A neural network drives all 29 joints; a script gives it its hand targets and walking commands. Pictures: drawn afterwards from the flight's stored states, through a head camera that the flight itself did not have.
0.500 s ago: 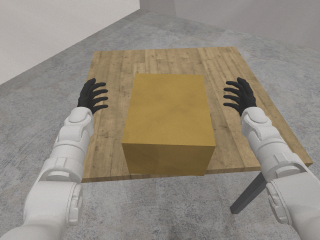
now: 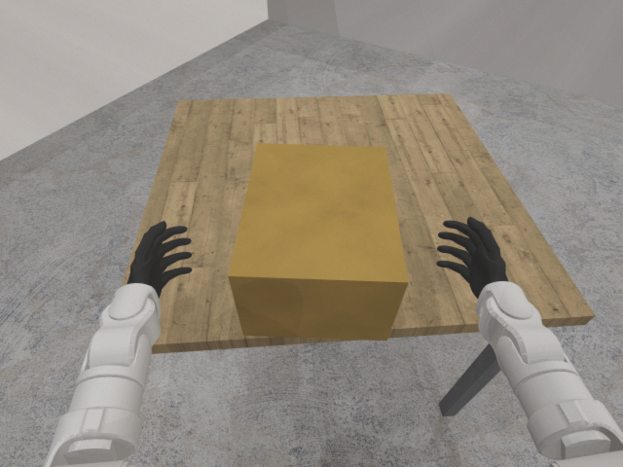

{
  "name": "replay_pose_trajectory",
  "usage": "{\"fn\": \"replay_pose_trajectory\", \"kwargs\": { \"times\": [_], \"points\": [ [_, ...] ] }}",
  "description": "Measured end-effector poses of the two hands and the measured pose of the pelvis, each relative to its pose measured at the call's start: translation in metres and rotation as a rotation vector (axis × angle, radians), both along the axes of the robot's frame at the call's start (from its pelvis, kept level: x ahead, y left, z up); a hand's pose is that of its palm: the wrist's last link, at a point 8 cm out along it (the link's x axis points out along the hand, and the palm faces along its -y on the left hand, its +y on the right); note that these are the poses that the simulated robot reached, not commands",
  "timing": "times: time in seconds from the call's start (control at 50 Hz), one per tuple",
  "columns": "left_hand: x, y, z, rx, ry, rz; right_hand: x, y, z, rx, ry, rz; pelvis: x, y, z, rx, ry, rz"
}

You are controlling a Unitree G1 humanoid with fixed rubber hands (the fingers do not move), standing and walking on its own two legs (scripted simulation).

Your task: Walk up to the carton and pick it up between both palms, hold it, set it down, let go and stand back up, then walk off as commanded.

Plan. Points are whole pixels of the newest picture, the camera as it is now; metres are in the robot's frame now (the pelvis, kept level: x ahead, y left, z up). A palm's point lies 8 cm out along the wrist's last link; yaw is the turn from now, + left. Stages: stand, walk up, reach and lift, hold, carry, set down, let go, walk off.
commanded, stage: set down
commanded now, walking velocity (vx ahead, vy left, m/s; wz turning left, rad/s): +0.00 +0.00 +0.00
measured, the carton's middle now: (318, 236) +0.48 -0.01 -0.01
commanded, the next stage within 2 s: let go in 1.96 s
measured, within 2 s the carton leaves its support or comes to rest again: neither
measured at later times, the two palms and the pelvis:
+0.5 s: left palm (144, 350) +0.27 +0.23 +0.02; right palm (497, 342) +0.25 -0.22 +0.04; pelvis +0.00 +0.00 +0.00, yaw +0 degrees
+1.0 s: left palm (142, 399) +0.21 +0.23 -0.01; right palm (497, 388) +0.20 -0.21 +0.01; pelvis +0.01 +0.00 +0.00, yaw -1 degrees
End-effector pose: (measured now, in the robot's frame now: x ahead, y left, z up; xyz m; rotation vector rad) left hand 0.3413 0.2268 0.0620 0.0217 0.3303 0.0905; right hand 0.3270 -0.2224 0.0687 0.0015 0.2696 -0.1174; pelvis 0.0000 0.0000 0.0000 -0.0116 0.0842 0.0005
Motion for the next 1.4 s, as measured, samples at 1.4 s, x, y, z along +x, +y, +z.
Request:
{"fn": "replay_pose_trajectory", "kwargs": {
  "times": [1.4],
  "points": [
    [-0.152, 0.0, -0.098, 0.029, 0.214, -0.016, -0.145, 0.005, -0.086, -0.013, 0.18, -0.038, 0.007, 0.0, 0.001, 0.013, -0.042, -0.012]
  ]
}}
